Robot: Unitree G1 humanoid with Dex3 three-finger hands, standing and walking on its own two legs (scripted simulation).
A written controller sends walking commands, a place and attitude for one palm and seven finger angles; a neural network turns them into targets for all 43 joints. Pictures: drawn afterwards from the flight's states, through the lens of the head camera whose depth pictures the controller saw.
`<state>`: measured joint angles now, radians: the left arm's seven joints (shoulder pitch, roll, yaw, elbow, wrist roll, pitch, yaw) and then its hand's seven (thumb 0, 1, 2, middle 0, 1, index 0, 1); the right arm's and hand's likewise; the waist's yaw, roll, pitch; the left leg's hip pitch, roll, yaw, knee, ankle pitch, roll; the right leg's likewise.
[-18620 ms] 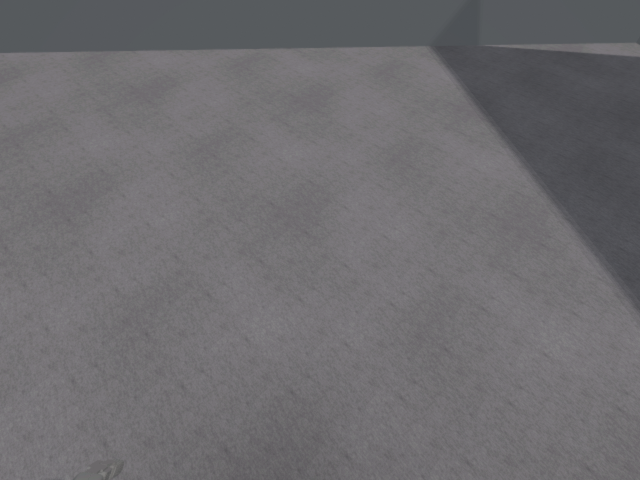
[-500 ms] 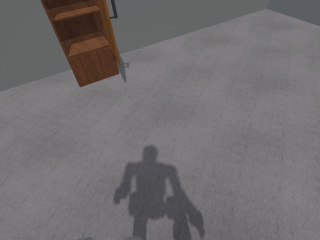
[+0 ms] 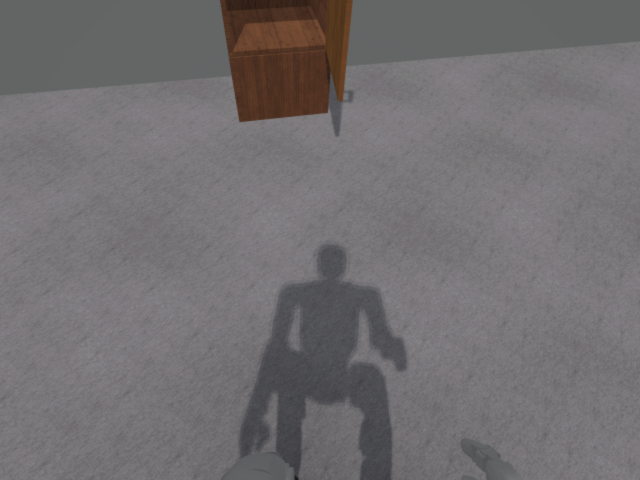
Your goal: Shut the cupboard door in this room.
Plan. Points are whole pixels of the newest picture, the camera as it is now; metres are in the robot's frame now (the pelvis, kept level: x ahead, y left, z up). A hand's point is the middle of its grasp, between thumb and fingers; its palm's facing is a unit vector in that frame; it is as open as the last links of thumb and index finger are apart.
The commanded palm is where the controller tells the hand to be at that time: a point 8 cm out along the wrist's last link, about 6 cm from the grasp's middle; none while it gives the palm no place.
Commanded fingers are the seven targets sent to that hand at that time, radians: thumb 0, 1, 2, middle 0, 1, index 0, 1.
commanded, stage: turn or walk to find it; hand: left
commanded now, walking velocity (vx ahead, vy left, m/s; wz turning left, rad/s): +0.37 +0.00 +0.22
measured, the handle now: out of the picture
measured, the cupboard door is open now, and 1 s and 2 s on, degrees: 83 83 83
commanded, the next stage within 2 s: stand and wait in 1.48 s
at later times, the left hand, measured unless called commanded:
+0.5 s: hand (252, 305) +0.38 +0.16 -0.13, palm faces -0.03 -0.98 -0.19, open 7.4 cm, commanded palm none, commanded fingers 0.00 0.90 0.90 -0.20 -0.30 -0.20 -0.30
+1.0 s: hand (243, 337) +0.33 +0.17 -0.16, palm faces +0.22 -0.96 -0.16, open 7.3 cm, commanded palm none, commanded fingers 0.00 0.90 0.90 -0.20 -0.30 -0.20 -0.30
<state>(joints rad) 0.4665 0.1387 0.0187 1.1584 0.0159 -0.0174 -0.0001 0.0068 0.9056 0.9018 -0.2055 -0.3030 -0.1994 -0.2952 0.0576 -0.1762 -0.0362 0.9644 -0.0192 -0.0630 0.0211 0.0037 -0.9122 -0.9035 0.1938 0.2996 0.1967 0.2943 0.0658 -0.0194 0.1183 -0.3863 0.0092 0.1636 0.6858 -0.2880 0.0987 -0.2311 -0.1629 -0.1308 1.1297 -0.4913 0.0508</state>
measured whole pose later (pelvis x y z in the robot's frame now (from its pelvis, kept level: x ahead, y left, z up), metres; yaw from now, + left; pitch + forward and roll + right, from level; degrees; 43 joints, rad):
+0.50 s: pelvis +0.22 -0.01 +0.01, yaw +3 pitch -1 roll +1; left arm 0.03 0.17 0.04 0.94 0.02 -0.01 -0.03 0.00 0.91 0.90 -0.20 -0.30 -0.19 -0.29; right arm 0.49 -0.14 -0.04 1.16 -0.02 -0.07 -0.02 0.00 -0.91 -0.90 0.20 0.30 0.20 0.29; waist -0.08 0.00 0.09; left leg 0.12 -0.04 0.09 0.35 -0.44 0.04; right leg -0.47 -0.07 -0.10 0.64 -0.20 -0.01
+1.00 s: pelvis +0.42 +0.01 +0.02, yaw +5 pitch -1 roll -1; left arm 0.42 0.16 0.04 1.14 0.02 -0.06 0.00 0.00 0.91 0.90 -0.20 -0.30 -0.20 -0.30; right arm 0.09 -0.19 -0.05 1.01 -0.03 -0.04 0.03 0.00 -0.91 -0.90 0.19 0.30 0.19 0.29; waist 0.07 0.00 0.05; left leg -0.38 0.09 0.12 0.58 -0.22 -0.01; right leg -0.04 -0.04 -0.15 0.44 -0.37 0.01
